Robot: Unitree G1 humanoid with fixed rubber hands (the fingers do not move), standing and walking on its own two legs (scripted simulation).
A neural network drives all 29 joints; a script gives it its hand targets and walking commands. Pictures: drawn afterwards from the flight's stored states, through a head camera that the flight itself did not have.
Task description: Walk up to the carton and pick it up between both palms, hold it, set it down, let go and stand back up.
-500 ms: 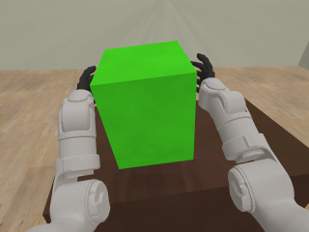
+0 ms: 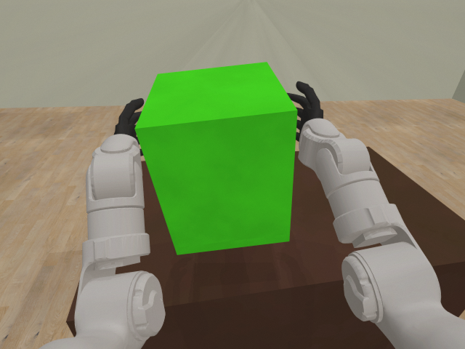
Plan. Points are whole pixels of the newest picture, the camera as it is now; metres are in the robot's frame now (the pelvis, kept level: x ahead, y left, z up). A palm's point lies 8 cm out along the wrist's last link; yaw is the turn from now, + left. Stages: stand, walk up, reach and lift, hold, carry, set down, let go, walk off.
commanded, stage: hold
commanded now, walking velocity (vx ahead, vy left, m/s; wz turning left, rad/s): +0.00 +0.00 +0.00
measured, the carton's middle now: (222, 156) +0.39 +0.02 +0.23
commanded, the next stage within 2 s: none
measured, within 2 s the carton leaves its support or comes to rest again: neither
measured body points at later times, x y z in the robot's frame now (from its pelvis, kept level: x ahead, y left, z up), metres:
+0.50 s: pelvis +0.00 +0.00 +0.00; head -0.08 +0.03 +0.44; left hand +0.38 +0.17 +0.27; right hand +0.38 -0.12 +0.30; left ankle +0.04 +0.12 -0.75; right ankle -0.01 -0.10 -0.75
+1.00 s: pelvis +0.00 +0.00 +0.00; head -0.09 +0.02 +0.44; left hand +0.37 +0.17 +0.27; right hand +0.38 -0.12 +0.30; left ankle +0.04 +0.12 -0.75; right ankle -0.01 -0.10 -0.75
